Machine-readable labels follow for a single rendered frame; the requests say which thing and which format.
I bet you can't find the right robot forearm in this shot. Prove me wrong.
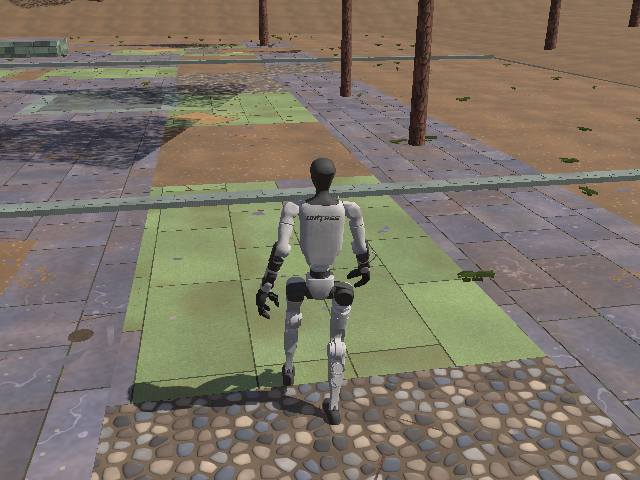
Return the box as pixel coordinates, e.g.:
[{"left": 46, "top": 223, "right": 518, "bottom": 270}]
[{"left": 356, "top": 240, "right": 370, "bottom": 273}]

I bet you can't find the left robot forearm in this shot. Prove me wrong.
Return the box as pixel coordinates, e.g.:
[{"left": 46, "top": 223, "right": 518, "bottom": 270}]
[{"left": 260, "top": 242, "right": 284, "bottom": 293}]

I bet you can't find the right robot upper arm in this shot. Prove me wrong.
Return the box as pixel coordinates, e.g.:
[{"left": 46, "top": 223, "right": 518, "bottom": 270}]
[{"left": 342, "top": 201, "right": 367, "bottom": 255}]

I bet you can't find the right robot hand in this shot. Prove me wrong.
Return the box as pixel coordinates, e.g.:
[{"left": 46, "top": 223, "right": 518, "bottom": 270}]
[{"left": 347, "top": 267, "right": 370, "bottom": 288}]

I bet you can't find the left robot upper arm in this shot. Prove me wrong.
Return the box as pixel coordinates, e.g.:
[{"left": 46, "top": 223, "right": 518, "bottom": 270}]
[{"left": 275, "top": 201, "right": 302, "bottom": 258}]

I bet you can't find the right robot shin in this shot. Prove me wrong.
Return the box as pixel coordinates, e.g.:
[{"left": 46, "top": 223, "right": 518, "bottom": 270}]
[{"left": 328, "top": 342, "right": 346, "bottom": 411}]

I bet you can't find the left robot hand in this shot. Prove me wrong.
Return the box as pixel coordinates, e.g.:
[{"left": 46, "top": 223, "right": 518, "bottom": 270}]
[{"left": 256, "top": 289, "right": 279, "bottom": 319}]

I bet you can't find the right robot foot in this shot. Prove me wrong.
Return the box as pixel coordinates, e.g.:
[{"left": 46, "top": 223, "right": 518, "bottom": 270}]
[{"left": 323, "top": 398, "right": 341, "bottom": 425}]

